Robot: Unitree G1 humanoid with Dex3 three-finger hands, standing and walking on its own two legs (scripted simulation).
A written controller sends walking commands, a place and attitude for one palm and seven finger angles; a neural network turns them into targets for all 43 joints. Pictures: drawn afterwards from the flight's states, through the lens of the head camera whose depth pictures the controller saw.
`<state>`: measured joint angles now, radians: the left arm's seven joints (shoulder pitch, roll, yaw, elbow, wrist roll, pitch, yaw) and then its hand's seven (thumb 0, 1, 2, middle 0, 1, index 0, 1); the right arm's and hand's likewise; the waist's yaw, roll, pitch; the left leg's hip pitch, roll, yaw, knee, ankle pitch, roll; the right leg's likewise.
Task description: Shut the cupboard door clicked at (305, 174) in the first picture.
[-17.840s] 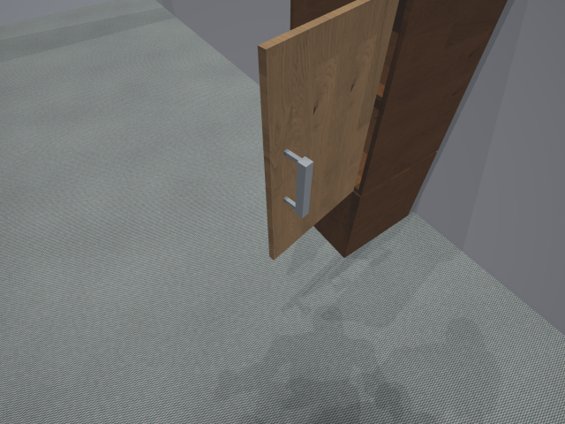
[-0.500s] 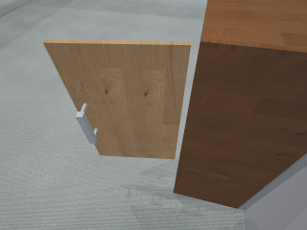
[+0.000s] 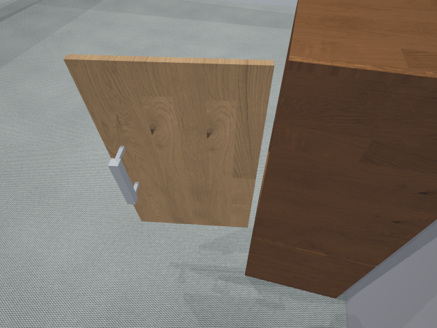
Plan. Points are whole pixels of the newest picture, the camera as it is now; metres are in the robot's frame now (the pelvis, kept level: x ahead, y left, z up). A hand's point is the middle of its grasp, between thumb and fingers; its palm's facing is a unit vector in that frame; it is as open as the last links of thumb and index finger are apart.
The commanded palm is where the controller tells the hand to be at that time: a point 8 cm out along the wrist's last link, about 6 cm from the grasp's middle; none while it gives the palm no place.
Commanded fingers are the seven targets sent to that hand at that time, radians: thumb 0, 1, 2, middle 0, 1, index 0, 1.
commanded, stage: raise the hand and make a fist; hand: left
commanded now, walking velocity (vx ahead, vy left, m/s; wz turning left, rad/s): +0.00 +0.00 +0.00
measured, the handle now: (127, 176) +0.46 +0.27 -0.05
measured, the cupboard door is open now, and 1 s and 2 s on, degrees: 100 100 100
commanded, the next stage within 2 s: bring the fist close to the handle in 1.92 s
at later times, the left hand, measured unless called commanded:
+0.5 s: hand out of the picture +0.09 +0.20 -0.10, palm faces +0.09 -1.00 -0.01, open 5.8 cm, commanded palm +0.10 +0.24 -0.07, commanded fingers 0.00 0.90 0.90 -0.66 -0.80 -0.66 -0.80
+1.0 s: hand (97, 320) +0.14 +0.23 -0.05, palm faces +0.06 -1.00 -0.04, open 3.6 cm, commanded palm +0.11 +0.27 -0.06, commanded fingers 0.00 0.90 0.90 -1.12 -1.30 -1.12 -1.30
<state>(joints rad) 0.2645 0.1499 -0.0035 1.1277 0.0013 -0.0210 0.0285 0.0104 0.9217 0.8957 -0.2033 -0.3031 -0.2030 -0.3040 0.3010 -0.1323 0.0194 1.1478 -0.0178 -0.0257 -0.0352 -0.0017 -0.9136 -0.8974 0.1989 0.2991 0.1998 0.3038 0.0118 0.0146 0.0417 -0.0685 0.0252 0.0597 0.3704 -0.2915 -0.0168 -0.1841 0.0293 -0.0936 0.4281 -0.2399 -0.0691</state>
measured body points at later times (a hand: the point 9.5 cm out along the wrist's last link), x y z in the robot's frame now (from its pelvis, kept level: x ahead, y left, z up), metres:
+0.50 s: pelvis -0.08 +0.02 -0.11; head -0.01 +0.05 +0.33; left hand +0.08 +0.26 -0.09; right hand +0.19 -0.21 -0.13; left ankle -0.06 +0.13 -0.74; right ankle +0.00 -0.07 -0.74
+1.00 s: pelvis -0.07 +0.05 -0.11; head +0.01 +0.07 +0.33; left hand +0.13 +0.28 -0.04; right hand +0.10 -0.19 -0.19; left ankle -0.06 +0.13 -0.74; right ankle +0.00 -0.07 -0.74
